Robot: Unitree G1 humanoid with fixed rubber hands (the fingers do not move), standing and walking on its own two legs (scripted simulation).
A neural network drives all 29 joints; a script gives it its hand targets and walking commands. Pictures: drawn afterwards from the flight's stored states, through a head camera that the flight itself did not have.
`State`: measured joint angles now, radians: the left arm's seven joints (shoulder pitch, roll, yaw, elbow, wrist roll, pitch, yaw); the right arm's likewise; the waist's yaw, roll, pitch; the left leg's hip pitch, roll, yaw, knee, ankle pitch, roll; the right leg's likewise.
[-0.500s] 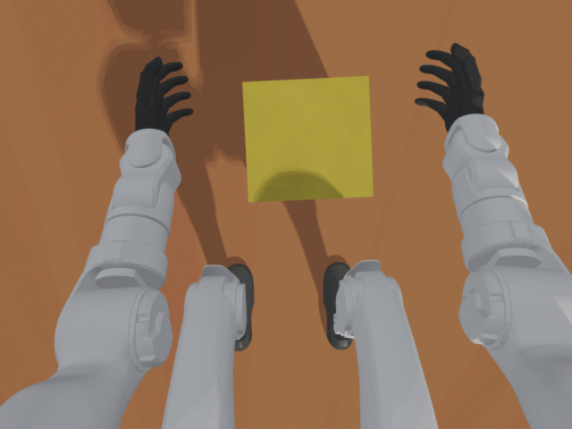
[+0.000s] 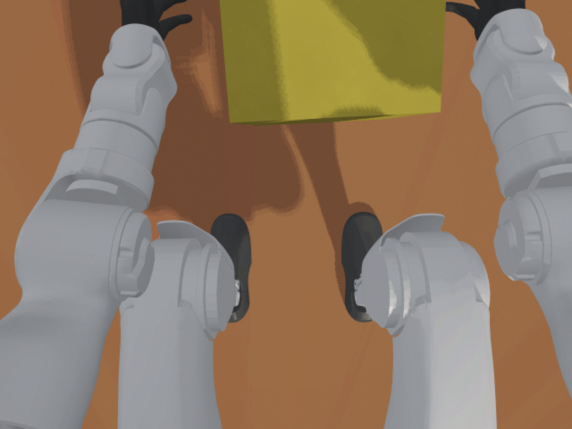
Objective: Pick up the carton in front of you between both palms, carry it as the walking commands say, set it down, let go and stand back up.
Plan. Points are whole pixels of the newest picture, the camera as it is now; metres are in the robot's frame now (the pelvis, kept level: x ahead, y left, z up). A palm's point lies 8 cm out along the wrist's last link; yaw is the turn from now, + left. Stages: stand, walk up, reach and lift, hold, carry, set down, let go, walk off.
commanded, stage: reach and lift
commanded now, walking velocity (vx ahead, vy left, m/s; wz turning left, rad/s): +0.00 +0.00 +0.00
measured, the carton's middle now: (322, 40) +0.52 -0.05 -0.26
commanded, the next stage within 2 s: none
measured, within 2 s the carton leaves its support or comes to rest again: leaves its support in 0.86 s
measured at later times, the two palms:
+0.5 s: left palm (161, 24) +0.53 +0.13 -0.18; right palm (474, 10) +0.53 -0.21 -0.18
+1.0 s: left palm out of the picture +0.54 +0.11 -0.13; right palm out of the picture +0.53 -0.19 -0.14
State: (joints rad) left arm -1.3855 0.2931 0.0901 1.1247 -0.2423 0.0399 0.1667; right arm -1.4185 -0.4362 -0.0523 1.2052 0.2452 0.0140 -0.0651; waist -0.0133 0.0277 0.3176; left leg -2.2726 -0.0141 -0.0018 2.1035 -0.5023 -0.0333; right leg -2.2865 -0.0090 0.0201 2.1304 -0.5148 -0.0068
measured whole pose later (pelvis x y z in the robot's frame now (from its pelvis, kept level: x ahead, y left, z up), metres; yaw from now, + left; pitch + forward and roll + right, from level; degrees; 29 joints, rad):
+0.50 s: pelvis +0.01 +0.00 -0.01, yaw +0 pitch +38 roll +2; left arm -1.38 0.25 0.06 1.17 -0.28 -0.02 0.17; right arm -1.40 -0.39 0.02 1.20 0.25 -0.01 -0.07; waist -0.01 0.04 0.29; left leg -2.28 -0.02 -0.01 2.13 -0.53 -0.04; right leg -2.29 -0.01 0.02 2.16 -0.54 -0.01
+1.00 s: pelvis +0.01 +0.00 -0.01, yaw -1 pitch +37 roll +2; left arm -1.27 0.16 0.23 0.94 -0.16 0.14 0.22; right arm -1.31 -0.30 -0.05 0.99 0.15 0.17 -0.13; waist -0.01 0.07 0.20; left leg -2.28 -0.07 -0.03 2.17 -0.54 -0.07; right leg -2.30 0.01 0.03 2.19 -0.54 0.00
